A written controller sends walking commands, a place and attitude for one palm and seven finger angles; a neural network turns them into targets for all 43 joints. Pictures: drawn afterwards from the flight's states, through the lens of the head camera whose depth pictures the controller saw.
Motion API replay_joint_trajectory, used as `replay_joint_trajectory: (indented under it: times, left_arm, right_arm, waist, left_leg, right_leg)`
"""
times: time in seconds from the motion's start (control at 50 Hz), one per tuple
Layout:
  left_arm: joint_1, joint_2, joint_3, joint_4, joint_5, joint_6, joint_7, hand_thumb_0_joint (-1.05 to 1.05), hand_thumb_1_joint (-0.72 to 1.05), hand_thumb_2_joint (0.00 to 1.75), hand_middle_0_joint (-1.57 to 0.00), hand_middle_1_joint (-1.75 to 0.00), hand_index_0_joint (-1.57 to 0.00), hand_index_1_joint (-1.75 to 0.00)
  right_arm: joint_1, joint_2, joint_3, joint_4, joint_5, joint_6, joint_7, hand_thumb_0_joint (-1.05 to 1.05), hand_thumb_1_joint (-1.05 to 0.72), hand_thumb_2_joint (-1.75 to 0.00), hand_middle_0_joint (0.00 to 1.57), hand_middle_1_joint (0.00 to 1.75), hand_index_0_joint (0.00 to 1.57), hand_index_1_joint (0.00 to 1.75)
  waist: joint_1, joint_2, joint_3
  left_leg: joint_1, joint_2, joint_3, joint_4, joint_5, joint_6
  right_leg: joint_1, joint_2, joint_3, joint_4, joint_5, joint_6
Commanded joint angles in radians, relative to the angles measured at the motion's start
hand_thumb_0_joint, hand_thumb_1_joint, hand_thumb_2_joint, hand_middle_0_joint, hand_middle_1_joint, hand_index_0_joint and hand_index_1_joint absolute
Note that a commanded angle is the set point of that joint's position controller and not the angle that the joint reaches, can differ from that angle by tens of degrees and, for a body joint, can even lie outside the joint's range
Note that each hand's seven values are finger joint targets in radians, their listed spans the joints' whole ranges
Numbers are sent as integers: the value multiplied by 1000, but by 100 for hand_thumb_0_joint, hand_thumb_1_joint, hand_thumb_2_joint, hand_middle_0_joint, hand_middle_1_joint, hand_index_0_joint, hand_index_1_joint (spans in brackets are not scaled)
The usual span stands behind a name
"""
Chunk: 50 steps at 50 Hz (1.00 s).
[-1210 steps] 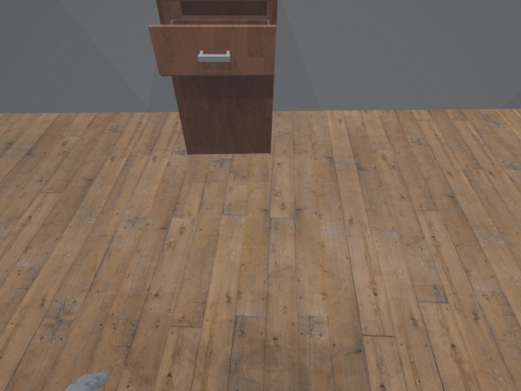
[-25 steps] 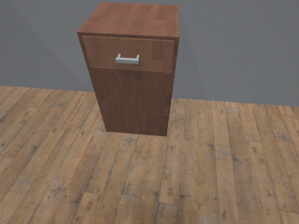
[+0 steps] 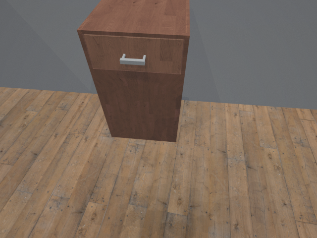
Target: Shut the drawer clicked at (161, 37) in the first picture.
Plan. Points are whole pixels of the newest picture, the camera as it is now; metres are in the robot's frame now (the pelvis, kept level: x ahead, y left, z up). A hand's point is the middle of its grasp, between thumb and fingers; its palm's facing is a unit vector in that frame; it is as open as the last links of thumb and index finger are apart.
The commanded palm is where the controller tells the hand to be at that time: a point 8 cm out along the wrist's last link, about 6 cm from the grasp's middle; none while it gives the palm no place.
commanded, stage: look to check the result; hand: left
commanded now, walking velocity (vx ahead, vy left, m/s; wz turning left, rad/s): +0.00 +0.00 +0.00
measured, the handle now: (133, 59) +0.87 +0.16 -0.04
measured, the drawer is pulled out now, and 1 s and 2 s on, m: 0.00 0.00 0.00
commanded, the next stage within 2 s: stand and wait in 0.22 s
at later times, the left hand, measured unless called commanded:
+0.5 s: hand out of the picture +0.06 +0.22 -0.16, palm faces +0.01 -0.96 -0.28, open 7.3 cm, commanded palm none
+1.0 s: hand out of the picture +0.08 +0.22 -0.16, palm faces +0.00 -0.95 -0.30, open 7.3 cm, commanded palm none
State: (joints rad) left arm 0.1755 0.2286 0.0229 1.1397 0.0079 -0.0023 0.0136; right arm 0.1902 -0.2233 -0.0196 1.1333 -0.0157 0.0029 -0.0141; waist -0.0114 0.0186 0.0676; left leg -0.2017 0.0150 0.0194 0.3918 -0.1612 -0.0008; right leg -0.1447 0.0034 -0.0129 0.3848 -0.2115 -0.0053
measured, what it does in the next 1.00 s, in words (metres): stands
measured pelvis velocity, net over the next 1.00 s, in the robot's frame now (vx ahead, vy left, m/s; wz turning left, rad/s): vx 0.02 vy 0.00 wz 0.00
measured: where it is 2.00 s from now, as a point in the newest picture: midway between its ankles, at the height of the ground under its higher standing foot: outside the picture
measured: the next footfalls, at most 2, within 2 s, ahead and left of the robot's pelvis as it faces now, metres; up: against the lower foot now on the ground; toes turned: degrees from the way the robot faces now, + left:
none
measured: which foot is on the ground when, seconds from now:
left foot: down 0.00-1.00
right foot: down 0.00-1.00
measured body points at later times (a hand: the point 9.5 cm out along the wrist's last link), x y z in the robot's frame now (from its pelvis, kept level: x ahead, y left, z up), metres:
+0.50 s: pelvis +0.01 +0.00 +0.00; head +0.03 -0.01 +0.45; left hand +0.06 +0.27 -0.14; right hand +0.06 -0.27 -0.15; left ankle +0.03 +0.12 -0.74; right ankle +0.00 -0.12 -0.74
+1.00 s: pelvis +0.02 +0.00 +0.00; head +0.04 -0.01 +0.45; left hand +0.08 +0.27 -0.14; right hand +0.07 -0.28 -0.15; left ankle +0.03 +0.12 -0.74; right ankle +0.00 -0.12 -0.74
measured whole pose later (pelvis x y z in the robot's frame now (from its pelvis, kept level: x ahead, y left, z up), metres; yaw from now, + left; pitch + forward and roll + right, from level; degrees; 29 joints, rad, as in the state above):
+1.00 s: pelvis +0.02 +0.00 +0.00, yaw +0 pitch -1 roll +0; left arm 0.14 0.27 0.02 1.14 0.01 -0.01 0.01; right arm 0.14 -0.28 -0.01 1.14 -0.01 0.00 -0.01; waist -0.01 0.01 0.05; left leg -0.15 0.02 0.02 0.34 -0.17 -0.01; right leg -0.09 0.00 -0.01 0.33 -0.21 -0.01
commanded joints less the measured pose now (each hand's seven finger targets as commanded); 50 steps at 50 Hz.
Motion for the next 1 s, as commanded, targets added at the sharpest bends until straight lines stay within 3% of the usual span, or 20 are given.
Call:
replay_joint_trajectory:
  times: [0.0,0.1,0.18,0.6,0.68,0.98]
  left_arm:
    - [11,157,23,-38,4,-18,11,0,90,90,-20,-30,-20,-30]
    - [1,169,23,-39,3,-22,10,0,90,90,-20,-30,-20,-30]
    - [0,176,25,-41,4,-23,11,0,90,90,-20,-30,-20,-30]
    - [-28,208,28,-46,3,-26,8,0,90,90,-20,-30,-20,-30]
    - [-29,216,29,-50,4,-27,8,0,90,90,-20,-30,-20,-30]
    - [-36,229,30,-49,4,-29,7,0,90,90,-20,-30,-20,-30]
  right_arm:
    - [10,-140,-24,-41,-3,-10,-12,0,-90,-90,20,30,20,30]
    - [1,-153,-25,-43,-2,-12,-12,0,-90,-90,20,30,20,30]
    - [-16,-163,-26,-45,-1,-14,-12,0,-90,-90,20,30,20,30]
    - [-48,-195,-24,-44,0,-17,-11,0,-90,-90,20,30,20,30]
    - [-49,-207,-26,-48,0,-18,-11,0,-90,-90,20,30,20,30]
    - [-59,-224,-25,-48,1,-23,-12,0,-90,-90,20,30,20,30]
  waist:
    - [5,2,-31]
    - [3,-26,-60]
    - [4,5,-61]
    - [5,-25,-59]
    - [5,-4,-66]
    - [7,-17,-76]
  left_leg:
    - [64,93,-86,-68,65,26]
    - [84,95,-89,-65,94,27]
    - [93,97,-87,-66,109,26]
    - [108,103,-88,-87,128,24]
    - [111,103,-87,-89,126,23]
    - [127,107,-88,-92,161,25]
  right_leg:
    - [-62,-104,86,-99,32,-38]
    - [-42,-105,86,-98,71,-37]
    - [-37,-107,90,-100,94,-37]
    - [-13,-114,88,-116,126,-34]
    - [-9,-112,92,-118,118,-35]
    - [4,-117,90,-117,156,-34]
